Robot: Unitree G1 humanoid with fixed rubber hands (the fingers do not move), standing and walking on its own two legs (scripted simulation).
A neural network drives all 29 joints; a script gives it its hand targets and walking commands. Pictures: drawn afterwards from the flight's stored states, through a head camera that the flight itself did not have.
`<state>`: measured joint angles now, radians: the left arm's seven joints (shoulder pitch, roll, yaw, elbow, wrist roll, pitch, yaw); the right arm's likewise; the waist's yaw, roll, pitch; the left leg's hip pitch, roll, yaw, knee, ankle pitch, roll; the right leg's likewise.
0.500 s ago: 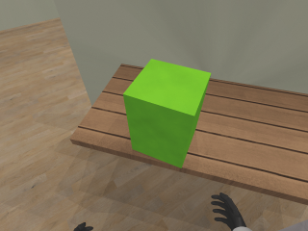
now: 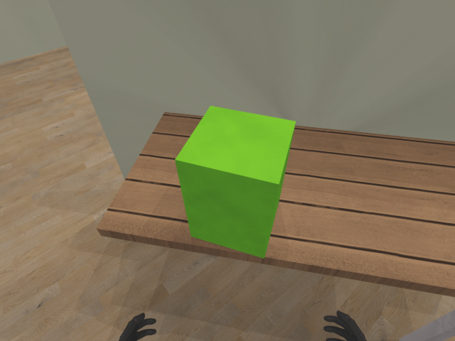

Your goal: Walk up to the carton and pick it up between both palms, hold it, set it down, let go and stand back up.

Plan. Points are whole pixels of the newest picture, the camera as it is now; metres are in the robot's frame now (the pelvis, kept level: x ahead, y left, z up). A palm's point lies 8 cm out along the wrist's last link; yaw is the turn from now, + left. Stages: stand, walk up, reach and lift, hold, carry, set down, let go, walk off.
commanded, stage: walk up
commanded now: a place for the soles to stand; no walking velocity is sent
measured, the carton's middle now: (238, 184) +0.46 +0.00 +0.00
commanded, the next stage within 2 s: none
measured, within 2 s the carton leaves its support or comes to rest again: neither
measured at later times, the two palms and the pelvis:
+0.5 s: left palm out of the picture +0.11 +0.23 -0.11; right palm out of the picture +0.12 -0.20 -0.10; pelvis -0.01 +0.02 +0.00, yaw -3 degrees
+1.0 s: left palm out of the picture +0.14 +0.25 -0.10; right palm out of the picture +0.14 -0.21 -0.10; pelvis +0.01 +0.05 -0.01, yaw -9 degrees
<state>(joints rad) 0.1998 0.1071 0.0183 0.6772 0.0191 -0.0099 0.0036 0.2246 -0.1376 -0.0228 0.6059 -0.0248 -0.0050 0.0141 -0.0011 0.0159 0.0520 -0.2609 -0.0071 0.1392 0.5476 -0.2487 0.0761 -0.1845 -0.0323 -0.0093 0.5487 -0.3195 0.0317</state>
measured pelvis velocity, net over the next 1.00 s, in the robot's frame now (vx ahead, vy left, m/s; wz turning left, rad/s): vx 0.01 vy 0.05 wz -0.16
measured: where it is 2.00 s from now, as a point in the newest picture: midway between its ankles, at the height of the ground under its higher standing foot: outside the picture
